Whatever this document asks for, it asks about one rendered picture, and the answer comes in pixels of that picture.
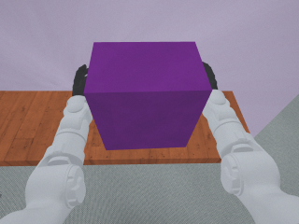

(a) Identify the robot left hand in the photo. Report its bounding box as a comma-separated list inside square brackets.
[72, 64, 89, 97]

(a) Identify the right robot upper arm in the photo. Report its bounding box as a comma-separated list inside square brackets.
[221, 150, 299, 224]

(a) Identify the carton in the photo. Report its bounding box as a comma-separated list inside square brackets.
[83, 41, 212, 150]

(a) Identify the robot right hand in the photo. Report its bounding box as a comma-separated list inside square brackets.
[202, 62, 218, 90]

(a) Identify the left robot upper arm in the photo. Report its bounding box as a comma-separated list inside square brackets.
[0, 163, 86, 224]

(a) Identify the robot right forearm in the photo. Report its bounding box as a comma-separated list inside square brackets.
[202, 89, 280, 185]

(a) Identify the robot left forearm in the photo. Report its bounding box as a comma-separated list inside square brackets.
[24, 95, 93, 204]

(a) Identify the table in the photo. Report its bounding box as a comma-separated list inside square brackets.
[0, 91, 250, 199]

